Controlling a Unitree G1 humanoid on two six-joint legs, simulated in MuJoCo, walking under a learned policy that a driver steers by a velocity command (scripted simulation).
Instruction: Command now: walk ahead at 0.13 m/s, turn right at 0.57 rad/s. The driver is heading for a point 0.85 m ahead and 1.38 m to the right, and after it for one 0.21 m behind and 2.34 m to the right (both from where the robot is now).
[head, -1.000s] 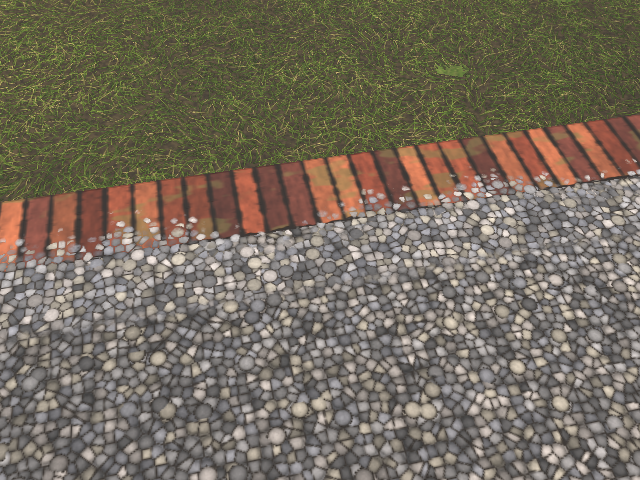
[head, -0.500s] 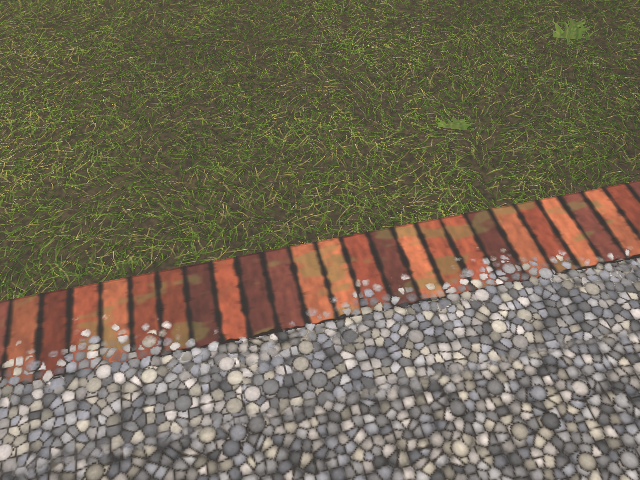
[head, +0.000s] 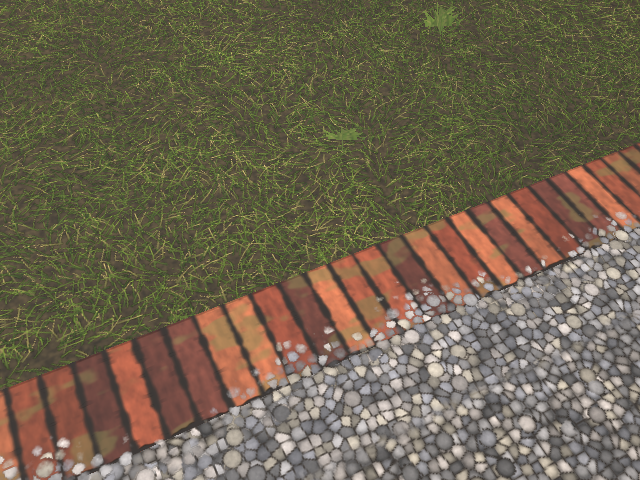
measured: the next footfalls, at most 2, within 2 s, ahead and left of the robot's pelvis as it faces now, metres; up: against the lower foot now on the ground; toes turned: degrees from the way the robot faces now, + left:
right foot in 0.34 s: +0.04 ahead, -0.12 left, +0.00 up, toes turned -14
left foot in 0.82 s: +0.10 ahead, +0.06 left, +0.00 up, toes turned -34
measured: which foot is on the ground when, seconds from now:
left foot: down 0.00-0.34, up 0.36-0.80, down 0.82-1.00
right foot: up 0.00-0.32, down 0.34-0.82, up 0.84-1.00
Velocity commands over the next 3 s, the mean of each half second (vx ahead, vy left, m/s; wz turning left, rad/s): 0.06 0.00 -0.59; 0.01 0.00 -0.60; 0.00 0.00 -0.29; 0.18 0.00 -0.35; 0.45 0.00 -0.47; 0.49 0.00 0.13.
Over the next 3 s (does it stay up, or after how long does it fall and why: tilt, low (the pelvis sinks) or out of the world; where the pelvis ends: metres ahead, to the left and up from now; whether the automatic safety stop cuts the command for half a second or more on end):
stays up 0.21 -0.57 0.00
